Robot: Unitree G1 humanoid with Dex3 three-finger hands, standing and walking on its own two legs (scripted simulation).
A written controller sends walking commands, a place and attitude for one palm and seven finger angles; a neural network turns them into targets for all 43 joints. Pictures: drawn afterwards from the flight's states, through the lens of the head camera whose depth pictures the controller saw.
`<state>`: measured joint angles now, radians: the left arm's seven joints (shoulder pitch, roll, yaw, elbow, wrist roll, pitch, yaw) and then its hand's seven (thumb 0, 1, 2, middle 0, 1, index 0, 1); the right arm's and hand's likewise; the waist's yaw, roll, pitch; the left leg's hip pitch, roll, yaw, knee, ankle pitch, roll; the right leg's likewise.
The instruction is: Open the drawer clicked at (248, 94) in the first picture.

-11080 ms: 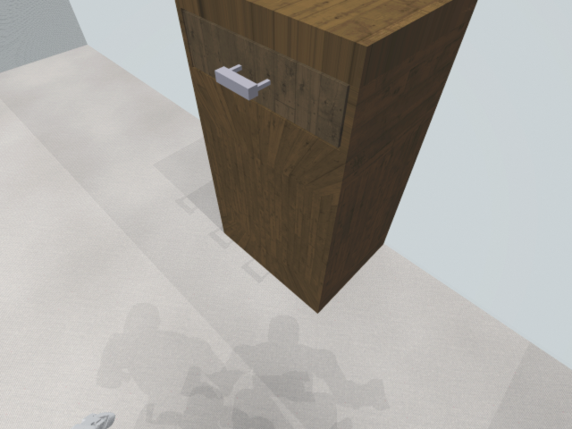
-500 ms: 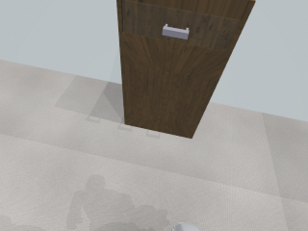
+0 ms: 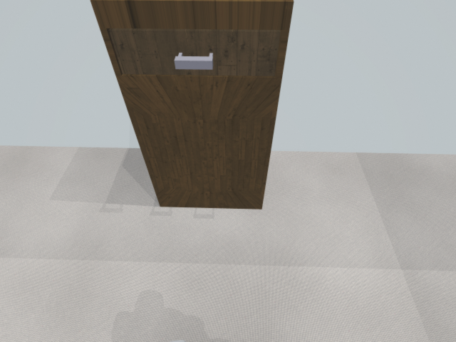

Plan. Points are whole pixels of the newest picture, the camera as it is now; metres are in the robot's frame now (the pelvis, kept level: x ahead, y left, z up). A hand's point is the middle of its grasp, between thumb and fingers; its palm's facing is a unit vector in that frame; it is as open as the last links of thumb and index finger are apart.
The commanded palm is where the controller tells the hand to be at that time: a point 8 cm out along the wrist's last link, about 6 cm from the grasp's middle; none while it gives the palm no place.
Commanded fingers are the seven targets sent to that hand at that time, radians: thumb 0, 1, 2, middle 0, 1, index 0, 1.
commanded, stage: take the last steps up to it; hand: left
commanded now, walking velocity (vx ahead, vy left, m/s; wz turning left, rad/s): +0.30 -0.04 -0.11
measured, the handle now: (195, 59) +0.86 +0.13 +0.08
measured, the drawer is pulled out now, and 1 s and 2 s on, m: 0.00 0.00 0.00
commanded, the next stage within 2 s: come to a stop and stand still in 0.80 s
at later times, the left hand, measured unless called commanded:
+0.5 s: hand (160, 312) +0.22 +0.16 -0.17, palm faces -0.07 -0.98 -0.20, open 7.3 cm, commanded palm none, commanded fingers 0.00 0.90 0.90 -0.20 -0.30 -0.20 -0.30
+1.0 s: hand (188, 302) +0.25 +0.10 -0.19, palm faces +0.08 -0.99 -0.11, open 7.3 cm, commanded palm none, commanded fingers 0.00 0.90 0.90 -0.20 -0.30 -0.20 -0.30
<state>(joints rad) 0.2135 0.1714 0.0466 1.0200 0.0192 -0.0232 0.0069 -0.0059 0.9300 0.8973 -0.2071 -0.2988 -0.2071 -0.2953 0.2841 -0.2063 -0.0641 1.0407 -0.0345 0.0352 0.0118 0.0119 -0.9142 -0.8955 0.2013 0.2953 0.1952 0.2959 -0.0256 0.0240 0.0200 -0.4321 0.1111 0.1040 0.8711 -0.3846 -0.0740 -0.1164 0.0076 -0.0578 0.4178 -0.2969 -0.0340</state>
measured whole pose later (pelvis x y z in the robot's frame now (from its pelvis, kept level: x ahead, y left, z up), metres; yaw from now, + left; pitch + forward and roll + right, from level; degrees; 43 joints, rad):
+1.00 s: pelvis +0.30 -0.04 -0.01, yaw -1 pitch -1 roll -2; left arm 0.36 0.12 0.02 1.17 0.01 -0.04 0.02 0.00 0.91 0.90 -0.20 -0.30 -0.20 -0.29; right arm 0.12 -0.16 -0.03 1.04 -0.02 -0.03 0.00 0.01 -0.92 -0.90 0.20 0.29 0.19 0.30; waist 0.05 -0.01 0.05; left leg -0.34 0.08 0.13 0.57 -0.19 0.02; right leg -0.08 -0.04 -0.20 0.49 -0.38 0.01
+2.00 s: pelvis +0.26 -0.04 -0.01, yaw -3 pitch -2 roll +0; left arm 0.29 0.19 0.00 1.05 0.01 0.02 0.03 0.01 0.91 0.90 -0.20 -0.30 -0.20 -0.29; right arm 0.26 -0.20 -0.01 0.98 -0.02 0.01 -0.02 0.02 -0.96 -0.90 0.20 0.30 0.20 0.30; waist 0.02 0.03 0.03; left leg -0.16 -0.01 0.10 0.56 -0.36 0.04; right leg -0.25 -0.10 -0.01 0.56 -0.26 0.04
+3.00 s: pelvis +0.28 -0.08 +0.00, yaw -3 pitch -1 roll +0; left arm 0.30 0.16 -0.01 0.96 0.05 0.05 0.04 0.01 0.93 0.90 -0.21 -0.30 -0.20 -0.30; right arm 0.28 -0.16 0.00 1.08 0.00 -0.02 -0.03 0.01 -0.92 -0.90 0.20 0.30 0.20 0.30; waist 0.01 0.01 0.05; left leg -0.12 0.06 0.09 0.48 -0.34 -0.02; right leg -0.23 -0.04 -0.03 0.51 -0.26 0.02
